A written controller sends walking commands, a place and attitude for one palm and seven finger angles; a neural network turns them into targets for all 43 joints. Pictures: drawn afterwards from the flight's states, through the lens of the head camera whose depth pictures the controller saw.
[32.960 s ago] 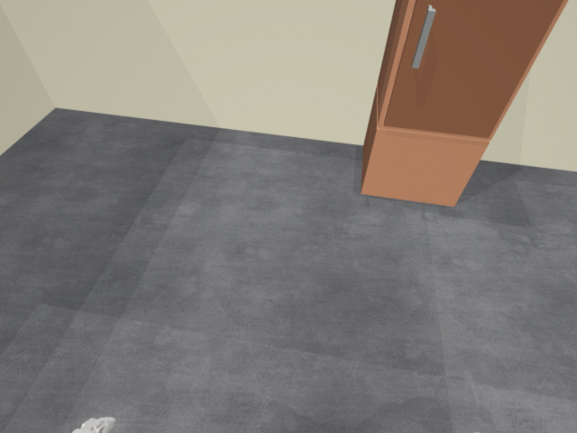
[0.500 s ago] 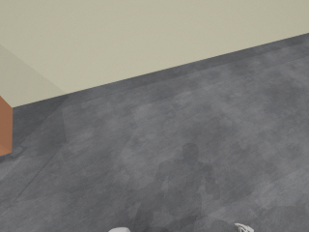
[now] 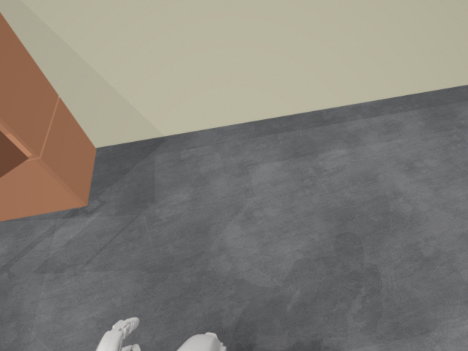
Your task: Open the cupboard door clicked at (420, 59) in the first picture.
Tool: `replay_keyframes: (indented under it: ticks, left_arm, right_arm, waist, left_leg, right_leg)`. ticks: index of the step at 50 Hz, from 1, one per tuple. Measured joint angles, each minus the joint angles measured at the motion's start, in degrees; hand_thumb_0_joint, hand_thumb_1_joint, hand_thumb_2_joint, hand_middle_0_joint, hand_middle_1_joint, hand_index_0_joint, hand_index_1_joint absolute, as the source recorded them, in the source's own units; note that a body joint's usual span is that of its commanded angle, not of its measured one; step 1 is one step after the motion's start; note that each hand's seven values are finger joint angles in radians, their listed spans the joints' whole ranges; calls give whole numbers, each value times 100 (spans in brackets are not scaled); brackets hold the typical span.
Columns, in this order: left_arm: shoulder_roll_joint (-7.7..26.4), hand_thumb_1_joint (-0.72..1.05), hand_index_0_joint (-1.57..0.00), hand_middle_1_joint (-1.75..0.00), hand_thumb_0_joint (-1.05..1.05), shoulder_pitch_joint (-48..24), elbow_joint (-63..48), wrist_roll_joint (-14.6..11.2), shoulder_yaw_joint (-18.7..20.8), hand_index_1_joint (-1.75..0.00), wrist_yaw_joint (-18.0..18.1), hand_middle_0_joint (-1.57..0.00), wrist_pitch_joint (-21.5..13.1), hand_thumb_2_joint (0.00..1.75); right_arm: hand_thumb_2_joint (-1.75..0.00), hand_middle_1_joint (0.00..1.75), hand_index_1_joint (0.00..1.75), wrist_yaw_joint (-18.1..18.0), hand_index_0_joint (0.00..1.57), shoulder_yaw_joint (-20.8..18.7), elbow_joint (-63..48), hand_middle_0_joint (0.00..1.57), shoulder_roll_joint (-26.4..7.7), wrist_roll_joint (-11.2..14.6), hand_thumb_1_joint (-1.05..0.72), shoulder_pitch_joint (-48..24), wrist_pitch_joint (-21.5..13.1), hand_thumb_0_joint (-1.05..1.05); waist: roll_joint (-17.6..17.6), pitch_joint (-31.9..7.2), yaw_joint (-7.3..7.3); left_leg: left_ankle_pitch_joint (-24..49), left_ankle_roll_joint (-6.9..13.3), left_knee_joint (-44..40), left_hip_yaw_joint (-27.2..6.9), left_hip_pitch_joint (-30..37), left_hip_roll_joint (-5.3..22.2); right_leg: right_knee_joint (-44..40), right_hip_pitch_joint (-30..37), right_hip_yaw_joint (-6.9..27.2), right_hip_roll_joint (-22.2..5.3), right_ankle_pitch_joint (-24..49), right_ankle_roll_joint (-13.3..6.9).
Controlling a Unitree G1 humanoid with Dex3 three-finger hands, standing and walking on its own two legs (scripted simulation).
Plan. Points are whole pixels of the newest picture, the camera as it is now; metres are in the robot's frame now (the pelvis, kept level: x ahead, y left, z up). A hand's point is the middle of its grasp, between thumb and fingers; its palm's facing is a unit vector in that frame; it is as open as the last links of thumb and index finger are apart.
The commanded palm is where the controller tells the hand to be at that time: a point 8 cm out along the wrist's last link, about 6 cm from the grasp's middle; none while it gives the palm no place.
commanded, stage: turn to face it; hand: left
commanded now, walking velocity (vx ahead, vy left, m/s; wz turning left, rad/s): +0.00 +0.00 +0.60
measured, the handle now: out of the picture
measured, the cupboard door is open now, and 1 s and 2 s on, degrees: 42 42 42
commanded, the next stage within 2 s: take the last steps up to it in 1.20 s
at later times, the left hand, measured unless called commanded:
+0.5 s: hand out of the picture -0.05 +0.24 -0.18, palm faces +0.39 -0.89 -0.26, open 7.3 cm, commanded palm none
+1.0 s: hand out of the picture +0.00 +0.20 -0.14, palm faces +0.56 -0.78 -0.27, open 7.4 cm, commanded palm none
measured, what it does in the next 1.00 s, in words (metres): steps on the spot, turning left: left foot, then right foot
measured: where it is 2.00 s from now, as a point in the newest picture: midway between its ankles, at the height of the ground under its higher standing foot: outside the picture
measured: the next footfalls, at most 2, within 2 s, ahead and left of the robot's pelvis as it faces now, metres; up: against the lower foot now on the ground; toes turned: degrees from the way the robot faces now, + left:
left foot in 0.40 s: +0.01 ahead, +0.12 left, +0.00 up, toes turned +23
right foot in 0.88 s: +0.09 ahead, -0.09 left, +0.00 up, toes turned +30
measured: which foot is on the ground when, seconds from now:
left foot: up 0.00-0.38, down 0.40-0.88, up 0.90-1.00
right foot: down 0.00-0.40, up 0.42-0.86, down 0.88-1.00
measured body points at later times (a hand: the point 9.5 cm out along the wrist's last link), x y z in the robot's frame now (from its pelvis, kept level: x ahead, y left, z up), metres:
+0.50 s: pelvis -0.01 +0.02 +0.00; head +0.03 +0.06 +0.44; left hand -0.07 +0.29 -0.16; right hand +0.21 -0.17 -0.12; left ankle -0.03 +0.11 -0.73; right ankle +0.00 -0.12 -0.67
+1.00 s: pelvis +0.01 -0.02 +0.01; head +0.07 -0.02 +0.45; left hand -0.03 +0.24 -0.12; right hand +0.19 -0.21 -0.16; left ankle -0.07 +0.08 -0.65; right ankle +0.06 -0.11 -0.73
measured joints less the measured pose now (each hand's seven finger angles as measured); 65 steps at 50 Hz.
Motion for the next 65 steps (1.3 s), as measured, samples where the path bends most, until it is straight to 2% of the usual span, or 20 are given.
replay_keyframes:
  ticks: [3,6,11,16,19,20,21,23,25,28,36,40,43,44,47,50,52,57,62,65]
  left_arm:
    - [-105,91,-20,-30,1,120,40,-11,-49,-30,22,-21,4,90]
    - [-153,91,-20,-30,1,233,98,-10,-68,-30,31,-21,1,90]
    - [-99,92,-21,-30,0,386,134,7,-9,-30,39,-21,-47,90]
    - [94,92,-21,-30,0,567,223,53,64,-30,6,-21,-27,90]
    - [256,91,-21,-30,1,729,315,45,138,-30,-25,-21,14,90]
    - [310,91,-21,-30,1,798,340,25,167,-30,-43,-21,43,90]
    - [381,91,-20,-30,1,792,389,7,195,-30,-50,-21,110,90]
    - [469,91,-20,-30,1,715,474,10,215,-30,-15,-21,287,90]
    - [499,91,-20,-30,1,610,514,7,235,-30,-8,-20,358,90]
    - [499,91,-20,-30,1,463,448,17,241,-30,-47,-20,330,90]
    - [376,91,-20,-30,1,119,212,5,186,-30,-58,-20,269,90]
    - [276,91,-20,-30,1,-68,108,-25,141,-30,-48,-20,248,90]
    - [191,91,-20,-30,1,-137,11,-54,95,-30,-38,-20,161,90]
    - [174,91,-20,-30,1,-121,-31,-47,79,-30,-31,-20,105,90]
    - [0,91,-20,-30,1,-98,-21,-5,3,-30,9,-20,14,90]
    - [-95,91,-20,-30,1,49,28,-15,-40,-30,30,-21,28,90]
    - [-126,91,-20,-30,1,150,84,-14,-53,-30,36,-21,25,90]
    - [-113,92,-21,-30,1,385,191,9,-12,-30,43,-21,-36,90]
    - [59,92,-21,-30,0,650,365,62,52,-30,10,-21,-58,90]
    - [195,91,-20,-30,0,858,535,33,108,-30,-1,-21,-16,90]
  right_arm:
    - [-90,30,30,51,20,-31,75,20,-45,-7,-91,-45,71,0]
    - [-90,30,30,89,20,-9,104,20,-21,-1,-91,-71,90,0]
    - [-90,30,30,108,20,41,150,20,30,2,-91,-194,125,0]
    - [-90,30,30,119,20,101,58,20,66,25,-91,-490,78,0]
    - [-90,30,30,129,20,138,-109,20,76,22,-91,-637,-18,0]
    - [-90,30,30,136,20,144,-179,20,61,7,-91,-665,-79,0]
    - [-90,30,30,127,20,143,-231,20,81,-7,-91,-710,-141,0]
    - [-90,30,30,79,20,179,-309,20,97,-8,-91,-717,-236,0]
    - [-90,30,30,10,20,205,-339,20,104,-18,-91,-645,-261,0]
    - [-90,30,30,-39,20,246,-289,20,113,-15,-91,-534,-261,0]
    - [-90,30,30,-20,21,249,-136,21,204,-29,-90,-185,-227,0]
    - [-90,30,30,-14,21,196,-77,21,224,-57,-90,-21,-164,0]
    - [-90,30,30,-19,21,135,-35,21,201,-41,-90,87,-102,0]
    - [-90,30,30,-14,21,111,-32,21,190,-18,-90,139,-87,0]
    - [-90,30,30,-7,21,16,65,21,74,-9,-91,84,-9,0]
    - [-90,30,30,39,20,-18,119,20,18,-11,-91,54,57,0]
    - [-90,30,30,65,20,-8,141,20,14,-8,-91,43,74,0]
    - [-90,30,30,73,20,46,218,20,44,0,-91,-81,96,0]
    - [-90,30,30,45,20,130,211,20,82,34,-91,-411,26,0]
    - [-90,30,30,40,20,197,112,20,99,35,-91,-585,-103,0]
  waist:
    - [-13,29,-44]
    - [-108,16,-78]
    - [-267,35,39]
    - [-418,103,227]
    - [-525,86,292]
    - [-541,48,292]
    - [-620,68,295]
    - [-650,80,313]
    - [-607,42,312]
    - [-567,4,335]
    - [-414,-88,192]
    - [-302,-82,50]
    - [-211,-96,-15]
    - [-210,-131,-8]
    - [-21,0,-36]
    - [-33,34,-83]
    - [-85,13,-104]
    - [-264,-7,18]
    - [-422,30,257]
    - [-483,-5,330]
  left_leg:
    - [193,-129,1440,291,-393,145]
    - [397,-232,1672,453,-444,345]
    - [249,-282,869,625,-151,549]
    - [90,-162,-302,915,302,559]
    - [517,-43,-1248,1102,716,468]
    - [924,98,-1527,1096,815,441]
    - [955,247,-1405,1082,736,367]
    - [777,435,-1252,996,660,305]
    - [799,488,-1420,863,714,271]
    - [1078,473,-1877,714,894,209]
    - [1415,450,-2346,296,992,105]
    - [1402,352,-2197,33,830,47]
    - [1323,236,-1938,-169,627,-40]
    - [1256,187,-1771,-219,515,-102]
    - [87,44,-223,-86,2,-108]
    - [163,-91,1302,244,-407,41]
    - [346,-167,1660,374,-482,206]
    - [246,-241,1000,508,-170,476]
    - [48,-137,-406,699,444,473]
    - [778,-17,-1593,868,978,416]
  right_leg:
    - [-248,241,-226,-116,50,-16]
    - [-458,409,-474,-234,113,-21]
    - [-507,544,-905,-429,60,-1]
    - [-196,501,-1275,-646,-139,102]
    - [229,373,-1450,-819,-369,228]
    - [539,235,-1451,-890,-479,285]
    - [1028,21,-1220,-929,-843,382]
    - [2065,-462,-568,-734,-1334,489]
    - [2759,-845,-140,-550,-1176,560]
    - [3096,-1194,221,-456,-618,633]
    - [2318,-1180,496,-298,-304,709]
    - [1369,-769,476,-92,-469,638]
    - [290,-236,400,80,-104,552]
    - [-164,-15,370,80,-19,421]
    - [-115,67,133,58,-14,71]
    - [-307,294,-91,-77,76,25]
    - [-437,413,-248,-160,109,27]
    - [-539,557,-598,-360,86,47]
    - [-314,515,-828,-532,-56,145]
    - [53,393,-938,-609,-252,267]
